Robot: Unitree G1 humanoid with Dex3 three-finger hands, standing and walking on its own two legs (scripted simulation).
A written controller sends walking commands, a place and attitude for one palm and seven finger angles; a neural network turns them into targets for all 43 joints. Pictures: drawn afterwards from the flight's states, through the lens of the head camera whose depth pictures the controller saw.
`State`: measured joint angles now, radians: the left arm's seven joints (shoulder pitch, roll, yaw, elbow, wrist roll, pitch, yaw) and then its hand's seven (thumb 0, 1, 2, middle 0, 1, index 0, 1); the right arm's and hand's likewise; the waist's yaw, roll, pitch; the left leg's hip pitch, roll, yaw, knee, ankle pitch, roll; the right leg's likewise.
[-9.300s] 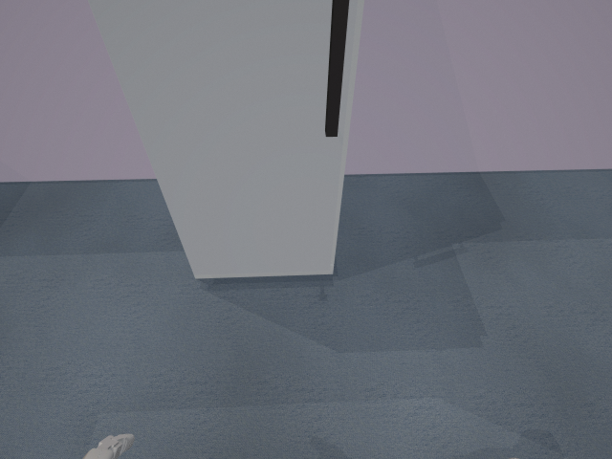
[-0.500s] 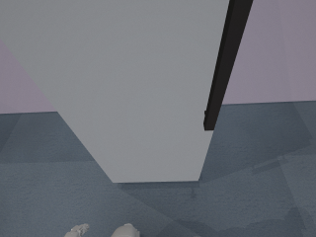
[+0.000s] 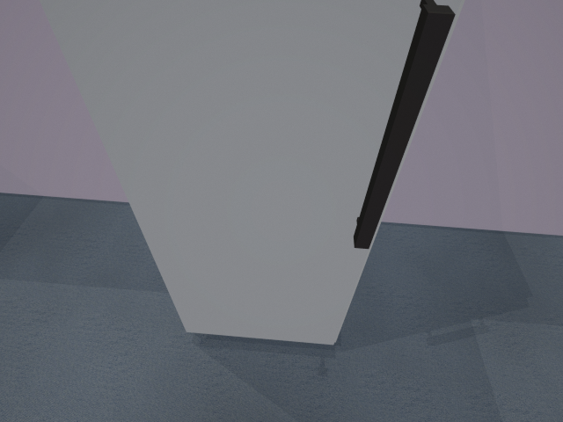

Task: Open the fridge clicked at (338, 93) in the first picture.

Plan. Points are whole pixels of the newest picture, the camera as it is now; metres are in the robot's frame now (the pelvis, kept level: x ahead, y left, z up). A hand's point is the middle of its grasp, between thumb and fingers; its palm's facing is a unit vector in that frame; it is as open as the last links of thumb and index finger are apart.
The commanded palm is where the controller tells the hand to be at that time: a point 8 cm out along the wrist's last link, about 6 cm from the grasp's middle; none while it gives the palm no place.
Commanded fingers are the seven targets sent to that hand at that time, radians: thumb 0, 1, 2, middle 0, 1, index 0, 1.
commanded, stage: come to a stop and stand still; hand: right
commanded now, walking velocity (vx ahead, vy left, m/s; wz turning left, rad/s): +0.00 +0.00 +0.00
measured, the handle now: (386, 151) +0.47 -0.11 +0.16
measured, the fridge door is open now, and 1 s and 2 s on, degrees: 0 0 0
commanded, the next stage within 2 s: look again from close up in 0.48 s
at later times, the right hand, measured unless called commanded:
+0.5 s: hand out of the picture -0.07 -0.14 -0.18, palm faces +0.05 +0.99 -0.13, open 7.4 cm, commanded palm none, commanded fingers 0.00 -0.90 -0.90 0.20 0.30 0.20 0.30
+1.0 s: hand out of the picture -0.01 -0.20 -0.18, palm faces +0.03 +0.97 -0.24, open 7.4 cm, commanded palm none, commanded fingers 0.00 -0.90 -0.90 0.20 0.30 0.20 0.30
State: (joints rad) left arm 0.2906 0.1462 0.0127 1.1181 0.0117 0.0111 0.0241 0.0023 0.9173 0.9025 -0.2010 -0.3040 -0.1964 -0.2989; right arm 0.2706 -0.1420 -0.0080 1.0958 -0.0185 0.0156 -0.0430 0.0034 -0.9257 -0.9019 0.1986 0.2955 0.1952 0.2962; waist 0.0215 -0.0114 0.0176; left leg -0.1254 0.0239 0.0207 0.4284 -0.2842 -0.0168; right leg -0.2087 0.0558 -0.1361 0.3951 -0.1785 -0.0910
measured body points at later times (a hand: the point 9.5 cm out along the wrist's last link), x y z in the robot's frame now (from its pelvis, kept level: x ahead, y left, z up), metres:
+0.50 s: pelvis -0.01 +0.00 +0.00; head -0.01 -0.01 +0.45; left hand -0.04 +0.21 -0.16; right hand -0.07 -0.19 -0.17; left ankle -0.03 +0.13 -0.74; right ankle +0.03 -0.05 -0.74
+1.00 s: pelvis -0.04 -0.01 -0.01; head -0.05 -0.02 +0.44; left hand +0.04 +0.23 -0.15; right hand -0.01 -0.25 -0.16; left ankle -0.03 +0.13 -0.74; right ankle +0.03 -0.05 -0.74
